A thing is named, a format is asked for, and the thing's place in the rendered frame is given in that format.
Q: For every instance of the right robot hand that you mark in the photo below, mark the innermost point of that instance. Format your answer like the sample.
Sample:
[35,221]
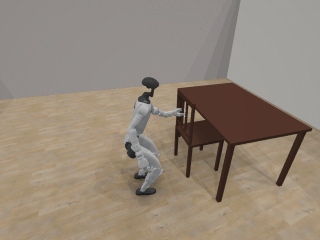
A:
[143,163]

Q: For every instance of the table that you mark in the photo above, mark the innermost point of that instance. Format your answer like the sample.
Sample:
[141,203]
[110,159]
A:
[240,117]

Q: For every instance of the left robot hand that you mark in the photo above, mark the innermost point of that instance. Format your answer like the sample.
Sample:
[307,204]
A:
[177,112]

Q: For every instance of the left robot forearm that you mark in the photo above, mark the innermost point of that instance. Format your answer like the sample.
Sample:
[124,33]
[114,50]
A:
[165,114]

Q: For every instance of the right robot forearm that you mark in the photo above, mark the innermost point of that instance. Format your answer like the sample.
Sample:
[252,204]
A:
[133,139]

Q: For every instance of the humanoid robot torso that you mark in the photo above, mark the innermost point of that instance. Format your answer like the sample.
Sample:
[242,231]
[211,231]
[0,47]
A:
[141,127]

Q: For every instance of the chair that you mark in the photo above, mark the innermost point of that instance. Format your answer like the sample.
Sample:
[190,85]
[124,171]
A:
[195,134]

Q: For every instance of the right robot upper arm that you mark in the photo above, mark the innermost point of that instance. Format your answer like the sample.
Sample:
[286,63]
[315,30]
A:
[142,111]

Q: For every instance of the left robot upper arm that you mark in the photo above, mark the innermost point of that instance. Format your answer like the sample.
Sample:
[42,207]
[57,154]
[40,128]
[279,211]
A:
[154,110]

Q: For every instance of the robot right foot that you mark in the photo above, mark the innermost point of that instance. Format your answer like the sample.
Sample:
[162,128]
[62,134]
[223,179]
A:
[148,191]

